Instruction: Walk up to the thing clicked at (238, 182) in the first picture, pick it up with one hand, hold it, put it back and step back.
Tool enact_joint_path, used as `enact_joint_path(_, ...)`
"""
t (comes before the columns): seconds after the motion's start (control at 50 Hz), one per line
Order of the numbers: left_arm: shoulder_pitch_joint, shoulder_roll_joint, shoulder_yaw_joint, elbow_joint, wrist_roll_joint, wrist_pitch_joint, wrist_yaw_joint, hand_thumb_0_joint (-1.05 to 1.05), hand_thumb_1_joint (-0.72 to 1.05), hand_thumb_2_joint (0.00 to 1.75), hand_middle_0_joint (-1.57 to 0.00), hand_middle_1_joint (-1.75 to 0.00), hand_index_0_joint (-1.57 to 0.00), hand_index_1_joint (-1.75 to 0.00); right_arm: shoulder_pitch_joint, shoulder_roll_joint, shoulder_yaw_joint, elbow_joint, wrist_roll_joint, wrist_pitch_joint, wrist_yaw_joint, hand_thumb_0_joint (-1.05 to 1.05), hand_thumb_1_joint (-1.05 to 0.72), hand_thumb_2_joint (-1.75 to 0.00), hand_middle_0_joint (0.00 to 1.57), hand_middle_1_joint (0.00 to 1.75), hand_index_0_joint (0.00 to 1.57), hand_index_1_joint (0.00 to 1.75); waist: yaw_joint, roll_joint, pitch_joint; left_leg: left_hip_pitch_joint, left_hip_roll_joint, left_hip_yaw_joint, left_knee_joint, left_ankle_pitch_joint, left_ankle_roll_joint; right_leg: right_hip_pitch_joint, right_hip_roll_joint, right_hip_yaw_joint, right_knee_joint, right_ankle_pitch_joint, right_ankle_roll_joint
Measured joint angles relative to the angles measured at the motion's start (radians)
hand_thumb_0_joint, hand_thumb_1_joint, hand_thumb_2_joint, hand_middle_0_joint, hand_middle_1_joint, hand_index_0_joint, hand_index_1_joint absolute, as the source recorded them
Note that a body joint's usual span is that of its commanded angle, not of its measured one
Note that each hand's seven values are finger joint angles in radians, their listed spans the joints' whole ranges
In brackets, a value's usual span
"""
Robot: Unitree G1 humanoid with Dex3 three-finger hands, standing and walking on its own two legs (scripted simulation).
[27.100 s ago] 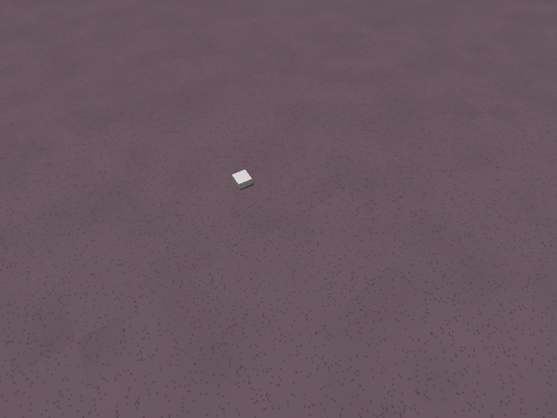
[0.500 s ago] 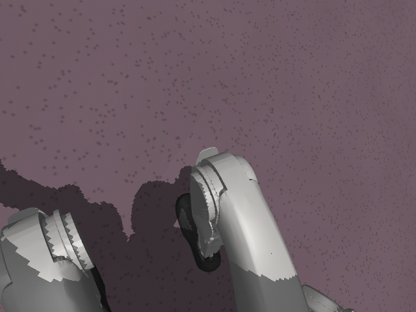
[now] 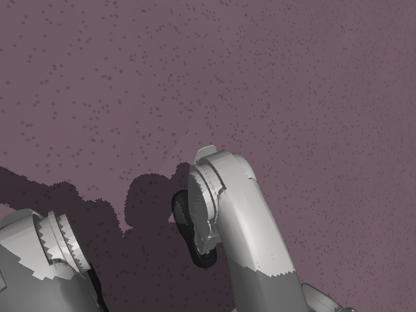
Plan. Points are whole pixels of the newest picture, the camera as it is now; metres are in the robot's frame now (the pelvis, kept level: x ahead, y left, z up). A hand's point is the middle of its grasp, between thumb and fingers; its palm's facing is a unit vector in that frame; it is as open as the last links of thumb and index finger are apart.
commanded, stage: open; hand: left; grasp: from above
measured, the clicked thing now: out of the picture +0.40 +0.33 -0.29
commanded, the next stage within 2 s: withdraw in 0.24 s
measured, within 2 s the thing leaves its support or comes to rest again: neither
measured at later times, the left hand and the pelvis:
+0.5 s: hand out of the picture +0.41 +0.31 -0.27, palm faces -0.31 -0.35 -0.88, open 13.9 cm; pelvis +0.00 +0.00 +0.01, yaw +0 degrees
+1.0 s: hand out of the picture +0.37 +0.36 -0.11, palm faces -0.54 -0.16 -0.82, open 14.0 cm; pelvis +0.00 -0.01 +0.04, yaw +8 degrees
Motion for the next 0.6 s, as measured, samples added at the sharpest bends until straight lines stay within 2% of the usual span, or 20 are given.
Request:
enact_joint_path(0.2,0.008,-0.001,-0.03,-0.025,-0.016,-0.001,-0.013,0.0,-0.46,0.96,-0.18,-1.01,-0.15,-1.0,0.014,0.007,-0.001,0.004,0.001,0.0,0.003,0.0,-0.89,-0.89,0.2,0.3,0.2,0.3,0.011,-0.002,-0.003,-0.003,-0.002,0.001,-0.001,-0.006,0.001,0.001,-0.004,-0.001,-0.001,-0.009,-0.006)
enact_joint_path(0.46,0.013,-0.016,-0.04,-0.038,-0.008,-0.006,-0.013,0.0,-0.5,1.01,-0.11,-1.03,-0.1,-1.03,0.013,0.005,-0.008,0.0,0.008,-0.003,0.011,0.0,-0.9,-0.89,0.2,0.3,0.2,0.3,0.013,0.0,-0.011,0.004,-0.003,-0.002,-0.008,-0.013,0.003,0.012,-0.008,-0.007,-0.011,-0.016,-0.008)
enact_joint_path(0.54,0.034,-0.04,-0.025,-0.1,0.005,-0.011,-0.039,0.0,-0.49,1.0,-0.1,-1.03,-0.1,-1.02,0.027,0.011,-0.024,0.009,0.012,0.008,0.009,0.0,-0.9,-0.9,0.2,0.3,0.2,0.3,0.024,0.01,-0.032,-0.001,-0.004,0.002,-0.015,-0.012,0.001,0.006,-0.011,-0.005,-0.014,-0.017,-0.015)
enact_joint_path(0.6,0.076,-0.083,-0.023,-0.209,0.022,-0.021,-0.09,0.0,-0.5,0.99,-0.09,-1.03,-0.09,-1.02,0.047,0.019,-0.051,0.026,0.022,0.03,0.01,0.0,-0.91,-0.9,0.2,0.3,0.2,0.3,0.045,0.03,-0.077,-0.006,-0.004,0.009,-0.022,-0.017,-0.004,-0.006,-0.016,0.0,-0.012,-0.024,-0.026)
